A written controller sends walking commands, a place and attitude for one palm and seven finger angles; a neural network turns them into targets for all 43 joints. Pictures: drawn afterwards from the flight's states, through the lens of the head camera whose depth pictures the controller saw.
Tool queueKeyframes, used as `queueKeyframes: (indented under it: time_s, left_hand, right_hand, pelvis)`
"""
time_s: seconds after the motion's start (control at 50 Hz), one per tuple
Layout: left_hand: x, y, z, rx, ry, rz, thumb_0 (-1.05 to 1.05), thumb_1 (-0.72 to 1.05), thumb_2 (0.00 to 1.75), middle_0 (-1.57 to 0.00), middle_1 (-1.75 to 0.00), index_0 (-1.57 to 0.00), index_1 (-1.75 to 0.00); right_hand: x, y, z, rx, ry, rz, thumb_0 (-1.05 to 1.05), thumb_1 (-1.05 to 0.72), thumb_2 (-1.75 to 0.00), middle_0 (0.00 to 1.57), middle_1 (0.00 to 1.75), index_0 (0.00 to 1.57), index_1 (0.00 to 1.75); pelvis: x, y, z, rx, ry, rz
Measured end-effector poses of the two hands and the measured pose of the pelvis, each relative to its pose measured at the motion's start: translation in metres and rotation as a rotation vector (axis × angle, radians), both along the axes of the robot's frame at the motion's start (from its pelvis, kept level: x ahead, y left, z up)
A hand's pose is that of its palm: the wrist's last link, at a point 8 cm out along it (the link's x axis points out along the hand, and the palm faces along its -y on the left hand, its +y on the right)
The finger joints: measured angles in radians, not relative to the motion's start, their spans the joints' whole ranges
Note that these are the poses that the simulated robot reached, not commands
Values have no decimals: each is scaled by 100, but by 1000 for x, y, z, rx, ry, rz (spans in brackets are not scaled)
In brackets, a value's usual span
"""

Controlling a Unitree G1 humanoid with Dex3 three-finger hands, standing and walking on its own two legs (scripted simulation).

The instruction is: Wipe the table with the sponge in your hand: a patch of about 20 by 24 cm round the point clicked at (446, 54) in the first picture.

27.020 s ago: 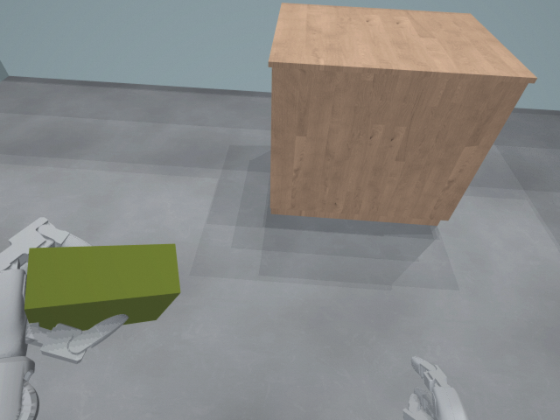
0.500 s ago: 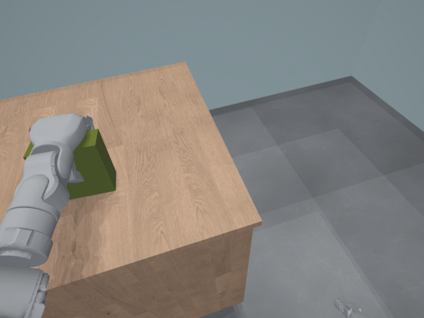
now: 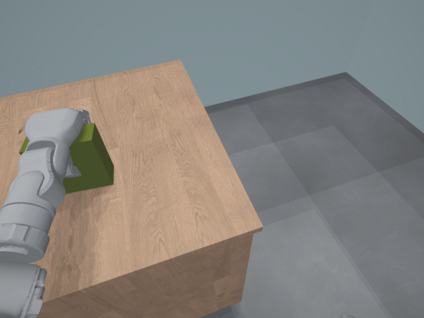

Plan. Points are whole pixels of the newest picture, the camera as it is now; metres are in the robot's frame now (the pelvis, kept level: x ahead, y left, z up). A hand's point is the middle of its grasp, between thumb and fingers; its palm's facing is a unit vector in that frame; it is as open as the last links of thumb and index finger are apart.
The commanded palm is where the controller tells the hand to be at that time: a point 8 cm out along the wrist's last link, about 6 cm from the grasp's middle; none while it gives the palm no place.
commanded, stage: slide across to the middle lane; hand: left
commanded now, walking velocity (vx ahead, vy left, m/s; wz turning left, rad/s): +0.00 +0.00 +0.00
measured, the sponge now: (77, 168) +0.38 +0.32 +0.06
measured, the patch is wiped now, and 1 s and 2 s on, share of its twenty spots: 0.40 0.55 0.75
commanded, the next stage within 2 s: wipe back along the middle lane in 0.40 s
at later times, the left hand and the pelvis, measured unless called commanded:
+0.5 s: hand (103, 138) +0.42 +0.25 +0.12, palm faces -0.03 -0.01 -1.00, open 9.9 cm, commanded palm +0.40 +0.24 +0.17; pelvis +0.01 +0.00 +0.00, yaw +1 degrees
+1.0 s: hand (111, 153) +0.38 +0.22 +0.12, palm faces +0.04 -0.03 -1.00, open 10.0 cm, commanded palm +0.34 +0.22 +0.15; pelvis +0.02 -0.02 +0.00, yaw -1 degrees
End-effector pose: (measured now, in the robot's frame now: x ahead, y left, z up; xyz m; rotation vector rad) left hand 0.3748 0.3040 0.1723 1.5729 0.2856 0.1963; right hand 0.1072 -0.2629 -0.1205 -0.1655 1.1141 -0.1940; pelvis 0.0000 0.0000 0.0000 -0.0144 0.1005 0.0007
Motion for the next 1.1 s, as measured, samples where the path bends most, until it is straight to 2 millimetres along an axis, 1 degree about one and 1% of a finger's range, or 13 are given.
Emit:
queueKeyframes:
  time_s: [0.08,0.18,0.26,0.34,0.46,0.64,0.74,0.82,0.94,1.1]
  left_hand:
    - [1,-11,1,-4,-24,-14,0,-50,106,-74,-137,-75,-137]
    - [8,-30,1,-21,-40,-29,0,-50,106,-74,-137,-75,-137]
    - [15,-39,1,-18,-39,-20,0,-50,106,-74,-137,-75,-137]
    - [19,-47,1,-23,-38,-11,0,-50,106,-74,-137,-75,-137]
    - [23,-57,1,-20,-35,-4,0,-50,106,-74,-137,-75,-137]
    - [26,-68,0,-17,-26,0,0,-49,106,-74,-138,-74,-138]
    - [18,-76,0,-20,-49,-13,0,-49,106,-73,-139,-73,-139]
    - [8,-80,-1,-25,-68,-18,0,-48,106,-72,-140,-72,-140]
    - [-9,-86,-1,-30,-85,-14,0,-48,106,-71,-140,-72,-141]
    - [-34,-92,-1,-37,-102,-4,1,-48,106,-71,-141,-72,-141]
  right_hand:
    - [13,8,0,10,-17,25,1,-90,-90,20,30,20,30]
    - [36,22,3,35,-71,52,1,-90,-90,20,30,20,30]
    - [54,31,8,59,-119,72,1,-90,-90,20,30,20,30]
    - [66,36,11,74,-147,90,1,-90,-90,20,30,20,30]
    - [73,34,11,78,-146,101,1,-90,-90,20,30,20,30]
    - [67,19,6,70,-109,82,1,-90,-90,20,30,20,30]
    - [63,12,4,79,-99,70,1,-90,-90,20,30,20,30]
    - [66,9,6,86,-109,66,1,-90,-90,20,30,20,30]
    - [79,10,12,101,-162,72,1,-90,-90,19,30,20,30]
    - [101,17,24,121,-249,105,1,-90,-90,19,30,20,30]
  pelvis:
    - [1,2,0,2,-9,11]
    - [3,4,1,5,-13,13]
    - [6,4,1,7,-12,11]
    - [8,2,2,9,-10,12]
    - [13,-1,1,10,-12,14]
    - [17,-7,1,14,-13,13]
    - [20,-10,1,16,-17,6]
    - [20,-12,2,18,-26,-2]
    - [19,-14,2,20,-42,-9]
    - [14,-17,2,23,-63,-9]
